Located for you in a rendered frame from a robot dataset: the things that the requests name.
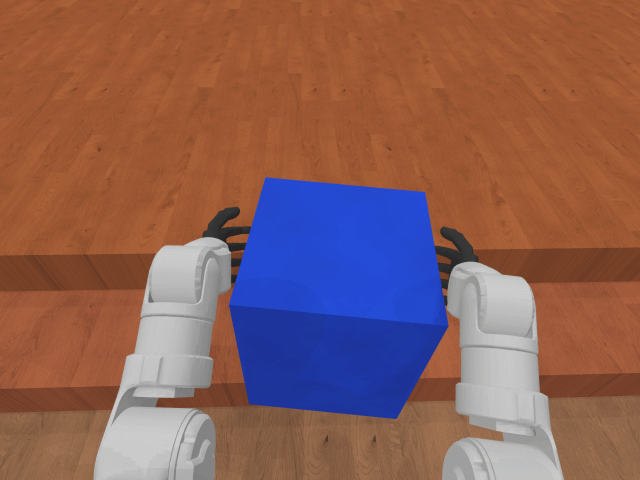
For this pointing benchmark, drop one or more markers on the robot left upper arm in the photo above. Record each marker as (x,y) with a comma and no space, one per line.
(156,443)

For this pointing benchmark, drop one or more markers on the right robot forearm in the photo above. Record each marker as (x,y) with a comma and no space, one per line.
(499,387)

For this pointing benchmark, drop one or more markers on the robot right hand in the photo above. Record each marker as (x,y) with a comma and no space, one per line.
(465,255)

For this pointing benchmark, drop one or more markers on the robot right upper arm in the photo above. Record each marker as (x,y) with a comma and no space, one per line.
(483,459)

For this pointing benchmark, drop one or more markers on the left robot forearm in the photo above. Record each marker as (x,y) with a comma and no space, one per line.
(172,350)

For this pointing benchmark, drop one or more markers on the robot left hand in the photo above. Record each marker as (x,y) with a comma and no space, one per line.
(215,230)

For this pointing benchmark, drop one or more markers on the carton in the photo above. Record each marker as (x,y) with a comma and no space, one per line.
(338,303)

